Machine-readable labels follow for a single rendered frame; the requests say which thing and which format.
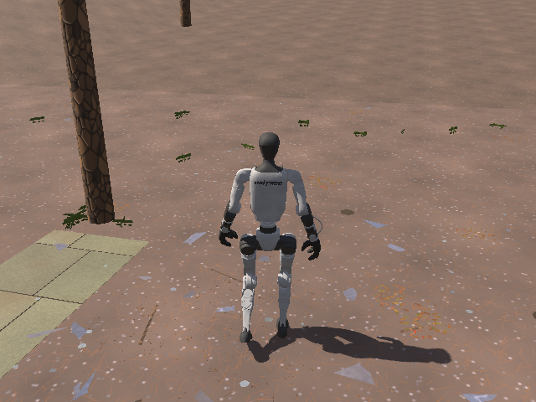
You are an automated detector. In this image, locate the robot left foot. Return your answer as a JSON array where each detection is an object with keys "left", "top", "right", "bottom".
[{"left": 240, "top": 329, "right": 253, "bottom": 343}]

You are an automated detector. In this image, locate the right robot hand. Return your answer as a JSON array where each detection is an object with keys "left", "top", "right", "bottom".
[{"left": 301, "top": 239, "right": 321, "bottom": 260}]

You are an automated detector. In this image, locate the left robot upper arm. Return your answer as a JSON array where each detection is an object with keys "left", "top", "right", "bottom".
[{"left": 228, "top": 168, "right": 251, "bottom": 214}]

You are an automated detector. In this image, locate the right robot upper arm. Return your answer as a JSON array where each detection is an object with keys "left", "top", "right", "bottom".
[{"left": 286, "top": 169, "right": 309, "bottom": 216}]

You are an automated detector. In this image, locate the left robot forearm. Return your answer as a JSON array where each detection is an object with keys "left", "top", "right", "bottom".
[{"left": 220, "top": 201, "right": 236, "bottom": 233}]

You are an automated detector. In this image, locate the right robot forearm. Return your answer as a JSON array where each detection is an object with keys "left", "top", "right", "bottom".
[{"left": 301, "top": 203, "right": 318, "bottom": 242}]

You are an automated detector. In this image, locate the robot right foot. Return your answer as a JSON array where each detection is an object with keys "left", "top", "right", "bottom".
[{"left": 276, "top": 318, "right": 288, "bottom": 338}]

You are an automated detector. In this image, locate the robot foot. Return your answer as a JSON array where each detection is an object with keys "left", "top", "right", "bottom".
[
  {"left": 240, "top": 329, "right": 253, "bottom": 343},
  {"left": 276, "top": 318, "right": 288, "bottom": 338}
]

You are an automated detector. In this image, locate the left robot hand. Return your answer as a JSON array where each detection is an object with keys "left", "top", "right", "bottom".
[{"left": 219, "top": 229, "right": 238, "bottom": 247}]

